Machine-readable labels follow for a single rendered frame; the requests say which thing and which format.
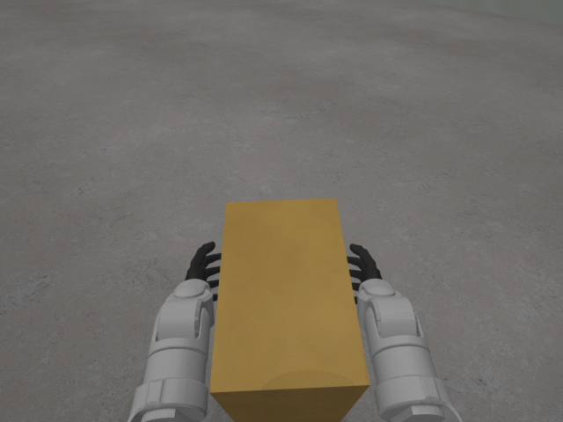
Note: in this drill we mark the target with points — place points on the left robot hand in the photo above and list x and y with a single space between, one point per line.
200 262

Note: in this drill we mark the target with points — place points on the carton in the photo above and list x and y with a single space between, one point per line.
287 344

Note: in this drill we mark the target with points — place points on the right robot forearm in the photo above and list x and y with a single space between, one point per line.
408 389

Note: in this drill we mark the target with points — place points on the right robot hand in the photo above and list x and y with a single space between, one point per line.
367 265

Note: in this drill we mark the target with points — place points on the left robot forearm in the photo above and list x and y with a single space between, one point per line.
173 387

